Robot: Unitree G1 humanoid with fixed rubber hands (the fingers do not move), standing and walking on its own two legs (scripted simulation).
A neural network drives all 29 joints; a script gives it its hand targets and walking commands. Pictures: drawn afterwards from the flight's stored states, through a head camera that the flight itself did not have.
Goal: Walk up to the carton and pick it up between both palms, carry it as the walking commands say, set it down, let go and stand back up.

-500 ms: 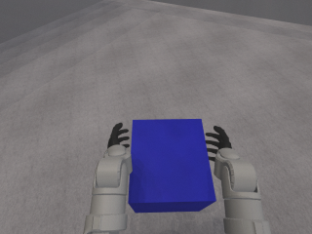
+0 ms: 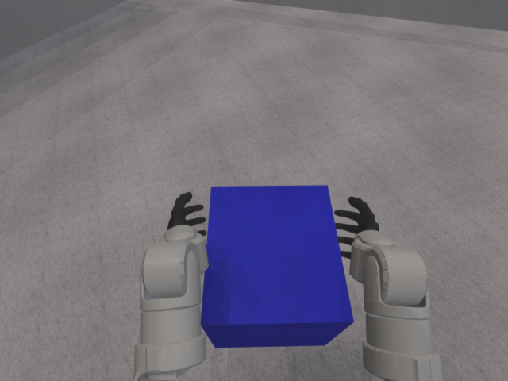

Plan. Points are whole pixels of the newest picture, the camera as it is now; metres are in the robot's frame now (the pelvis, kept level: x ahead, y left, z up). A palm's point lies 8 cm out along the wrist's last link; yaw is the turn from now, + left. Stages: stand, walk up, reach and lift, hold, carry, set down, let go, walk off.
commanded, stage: carry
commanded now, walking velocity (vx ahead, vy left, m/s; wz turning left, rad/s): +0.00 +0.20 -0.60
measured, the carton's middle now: (269, 268) +0.32 +0.00 +0.00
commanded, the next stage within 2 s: none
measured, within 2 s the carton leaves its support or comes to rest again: neither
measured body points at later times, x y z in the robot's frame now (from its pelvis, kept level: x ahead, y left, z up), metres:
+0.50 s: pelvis -0.04 +0.06 +0.01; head +0.00 +0.03 +0.45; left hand +0.31 +0.09 +0.07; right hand +0.21 -0.17 +0.06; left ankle +0.00 +0.22 -0.66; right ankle -0.02 -0.04 -0.73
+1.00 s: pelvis -0.04 +0.17 -0.01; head -0.02 +0.15 +0.44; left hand +0.31 +0.11 +0.08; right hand +0.16 -0.12 +0.08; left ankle +0.01 +0.27 -0.73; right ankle -0.08 +0.11 -0.73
